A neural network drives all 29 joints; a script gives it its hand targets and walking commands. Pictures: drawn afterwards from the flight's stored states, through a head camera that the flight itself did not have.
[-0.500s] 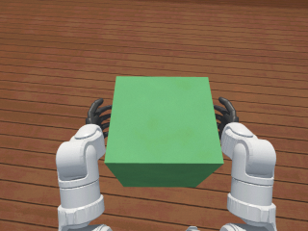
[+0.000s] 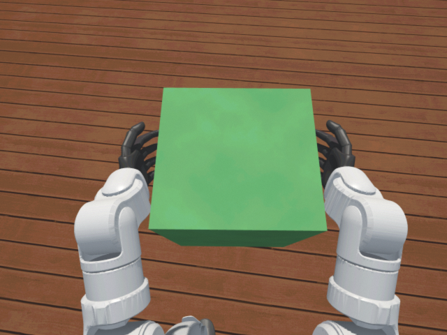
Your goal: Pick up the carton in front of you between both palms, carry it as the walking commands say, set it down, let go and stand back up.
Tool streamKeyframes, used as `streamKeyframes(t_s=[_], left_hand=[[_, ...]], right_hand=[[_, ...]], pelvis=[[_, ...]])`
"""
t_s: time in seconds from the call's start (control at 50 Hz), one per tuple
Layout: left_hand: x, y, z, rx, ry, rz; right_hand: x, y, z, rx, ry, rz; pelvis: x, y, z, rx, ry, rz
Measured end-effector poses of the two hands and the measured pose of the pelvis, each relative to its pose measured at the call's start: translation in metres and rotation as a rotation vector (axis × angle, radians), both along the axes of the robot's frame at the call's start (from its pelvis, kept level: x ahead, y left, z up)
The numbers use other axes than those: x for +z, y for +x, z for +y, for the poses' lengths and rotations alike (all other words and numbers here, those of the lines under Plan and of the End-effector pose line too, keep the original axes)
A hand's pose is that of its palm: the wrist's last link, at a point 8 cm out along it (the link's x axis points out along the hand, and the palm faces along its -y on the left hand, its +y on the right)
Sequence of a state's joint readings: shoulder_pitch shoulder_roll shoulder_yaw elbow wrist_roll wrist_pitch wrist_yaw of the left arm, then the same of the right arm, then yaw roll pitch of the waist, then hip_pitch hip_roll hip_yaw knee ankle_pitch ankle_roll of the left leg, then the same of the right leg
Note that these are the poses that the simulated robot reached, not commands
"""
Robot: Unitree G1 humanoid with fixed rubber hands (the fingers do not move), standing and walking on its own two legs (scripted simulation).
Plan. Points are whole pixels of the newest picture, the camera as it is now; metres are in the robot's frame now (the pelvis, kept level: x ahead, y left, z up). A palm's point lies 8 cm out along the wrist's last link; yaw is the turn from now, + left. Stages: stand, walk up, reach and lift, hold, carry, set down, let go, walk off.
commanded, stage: carry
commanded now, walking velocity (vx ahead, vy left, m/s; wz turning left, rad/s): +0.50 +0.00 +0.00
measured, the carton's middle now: (234, 181) +0.38 +0.00 +0.08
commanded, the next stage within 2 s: none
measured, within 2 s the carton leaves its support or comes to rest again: neither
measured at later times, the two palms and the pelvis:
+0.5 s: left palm (152, 38) +0.65 +0.16 +0.19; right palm (297, 27) +0.69 -0.14 +0.19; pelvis +0.33 -0.03 +0.05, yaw +1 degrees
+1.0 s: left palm out of the picture +0.98 +0.15 +0.24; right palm out of the picture +0.96 -0.15 +0.24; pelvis +0.63 +0.02 +0.11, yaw +0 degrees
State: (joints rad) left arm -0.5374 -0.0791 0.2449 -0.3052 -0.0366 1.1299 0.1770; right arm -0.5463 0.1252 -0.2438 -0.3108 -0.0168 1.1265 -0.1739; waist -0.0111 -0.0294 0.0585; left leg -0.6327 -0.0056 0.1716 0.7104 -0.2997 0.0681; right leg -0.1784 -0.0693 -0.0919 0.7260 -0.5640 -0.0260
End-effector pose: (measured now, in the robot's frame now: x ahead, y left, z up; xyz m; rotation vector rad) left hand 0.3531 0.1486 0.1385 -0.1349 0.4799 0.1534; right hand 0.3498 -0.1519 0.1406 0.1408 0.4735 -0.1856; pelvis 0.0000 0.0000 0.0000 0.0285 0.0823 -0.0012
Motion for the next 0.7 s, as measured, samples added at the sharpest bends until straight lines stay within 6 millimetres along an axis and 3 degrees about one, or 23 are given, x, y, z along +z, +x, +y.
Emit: streamKeyframes(t_s=[0.1, 0.16, 0.32, 0.42, 0.54, 0.7], left_hand=[[0.009, 0.070, -0.013, -0.063, -0.011, 0.100], [0.021, 0.105, -0.017, -0.059, -0.035, 0.108], [0.059, 0.203, -0.008, 0.000, -0.015, 0.019], [0.061, 0.267, -0.001, 0.060, 0.019, 0.037], [0.050, 0.318, 0.012, 0.130, 0.005, 0.167], [0.086, 0.428, 0.009, 0.085, -0.007, 0.061]], right_hand=[[0.006, 0.048, -0.012, -0.069, 0.003, 0.104], [0.020, 0.081, -0.016, -0.085, 0.011, 0.110], [0.067, 0.203, -0.009, -0.013, -0.009, 0.022], [0.061, 0.289, -0.001, 0.072, -0.007, 0.039], [0.048, 0.359, 0.014, 0.112, 0.035, 0.167], [0.079, 0.449, 0.009, 0.063, 0.029, 0.060]], pelvis=[[0.024, 0.063, 0.014, 0.005, -0.026, 0.004], [0.038, 0.098, 0.016, 0.002, -0.044, 0.009], [0.048, 0.207, 0.001, 0.018, -0.047, 0.014], [0.037, 0.284, -0.019, 0.034, -0.067, -0.012], [0.064, 0.346, -0.029, 0.028, -0.048, -0.011], [0.083, 0.438, -0.017, 0.025, -0.031, 0.012]])
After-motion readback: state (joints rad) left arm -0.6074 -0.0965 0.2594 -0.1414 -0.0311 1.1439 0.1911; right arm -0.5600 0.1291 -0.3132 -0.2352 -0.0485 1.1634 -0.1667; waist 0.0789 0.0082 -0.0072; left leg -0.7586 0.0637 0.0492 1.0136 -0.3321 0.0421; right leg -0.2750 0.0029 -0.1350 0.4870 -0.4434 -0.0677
